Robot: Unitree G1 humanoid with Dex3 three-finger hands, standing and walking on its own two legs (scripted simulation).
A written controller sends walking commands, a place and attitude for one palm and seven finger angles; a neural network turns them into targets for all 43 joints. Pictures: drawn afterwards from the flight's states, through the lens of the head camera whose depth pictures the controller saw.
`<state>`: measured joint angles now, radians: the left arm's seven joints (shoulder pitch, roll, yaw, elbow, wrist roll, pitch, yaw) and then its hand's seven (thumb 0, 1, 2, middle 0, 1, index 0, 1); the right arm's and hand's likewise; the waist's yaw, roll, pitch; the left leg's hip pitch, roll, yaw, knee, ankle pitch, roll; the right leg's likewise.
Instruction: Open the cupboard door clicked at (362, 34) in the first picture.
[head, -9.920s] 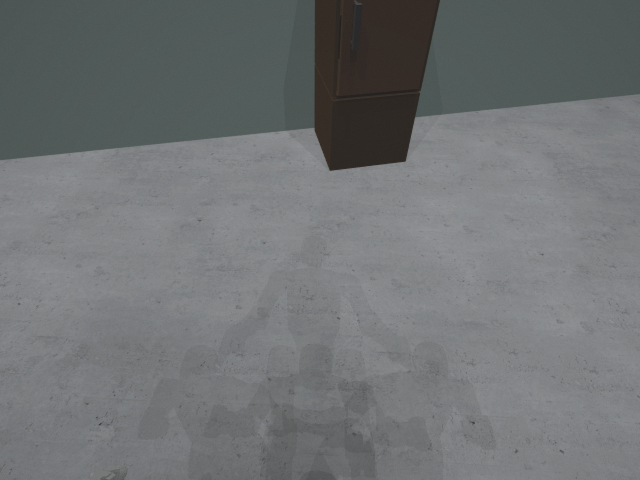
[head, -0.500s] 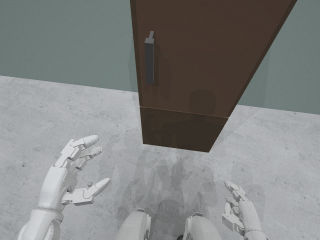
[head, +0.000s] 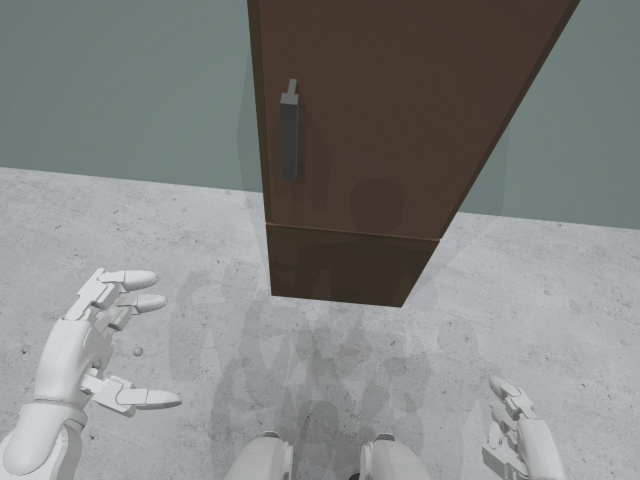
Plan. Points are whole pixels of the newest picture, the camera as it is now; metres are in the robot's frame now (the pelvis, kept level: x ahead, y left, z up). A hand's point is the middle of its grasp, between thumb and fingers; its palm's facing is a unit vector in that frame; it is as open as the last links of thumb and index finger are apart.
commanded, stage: raise the hand with hooked fingers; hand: left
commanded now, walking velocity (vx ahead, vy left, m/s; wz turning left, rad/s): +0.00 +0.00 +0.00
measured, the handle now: (290, 132) +0.62 +0.09 +0.04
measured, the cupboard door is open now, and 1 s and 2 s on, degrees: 0 0 0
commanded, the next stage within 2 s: move the hooked fingers beside the handle in 0.92 s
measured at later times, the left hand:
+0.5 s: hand (105, 304) +0.29 +0.27 +0.05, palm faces -0.01 -1.00 -0.07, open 14.0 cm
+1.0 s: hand (107, 309) +0.29 +0.26 +0.05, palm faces -0.01 -1.00 -0.06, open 14.0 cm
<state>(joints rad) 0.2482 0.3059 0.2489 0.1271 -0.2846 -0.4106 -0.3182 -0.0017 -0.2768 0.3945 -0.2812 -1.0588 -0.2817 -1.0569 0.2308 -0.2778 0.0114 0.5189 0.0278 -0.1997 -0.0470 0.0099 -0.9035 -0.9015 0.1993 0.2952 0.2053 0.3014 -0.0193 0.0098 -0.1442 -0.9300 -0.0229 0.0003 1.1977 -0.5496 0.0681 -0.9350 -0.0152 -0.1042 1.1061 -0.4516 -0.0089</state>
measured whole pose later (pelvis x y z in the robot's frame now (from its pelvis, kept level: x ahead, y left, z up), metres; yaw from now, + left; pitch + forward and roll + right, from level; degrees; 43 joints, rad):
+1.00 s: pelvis +0.01 -0.01 +0.00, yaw +0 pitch +17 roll -4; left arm 0.01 0.42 0.43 0.42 -0.36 -0.39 -0.53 -0.01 -0.50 0.30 -0.30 -1.20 -0.30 -1.20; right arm 0.25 -0.28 0.05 0.54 0.03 -0.19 -0.04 0.01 -0.90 -0.90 0.20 0.30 0.21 0.30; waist -0.02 0.02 -0.13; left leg -0.93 -0.01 -0.01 1.17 -0.54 0.06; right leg -0.93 0.00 -0.11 1.08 -0.44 -0.02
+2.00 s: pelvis +0.01 -0.01 -0.01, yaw -2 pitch +23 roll -3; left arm -0.65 0.45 0.39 0.99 -0.15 -0.45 -0.31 -0.01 -0.50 0.30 -0.30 -1.20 -0.30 -1.20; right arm 0.31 -0.27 0.04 0.62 0.01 -0.01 -0.02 0.00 -0.90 -0.90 0.20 0.30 0.21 0.30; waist -0.13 0.02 -0.13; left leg -1.05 0.00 0.02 1.20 -0.55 0.06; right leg -1.07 0.01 -0.08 1.12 -0.44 -0.02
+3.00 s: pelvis +0.01 +0.00 -0.02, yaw -4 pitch +31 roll -6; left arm -1.02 0.59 0.44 1.19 -0.02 -0.41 -0.19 -0.01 -0.50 0.30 -0.31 -1.21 -0.31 -1.21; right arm 0.41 -0.25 0.08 0.61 -0.05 0.12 0.04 0.00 -0.90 -0.90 0.20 0.30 0.21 0.30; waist -0.25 0.05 -0.11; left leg -1.23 0.02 0.00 1.27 -0.58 0.06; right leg -1.24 0.03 -0.10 1.15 -0.44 -0.01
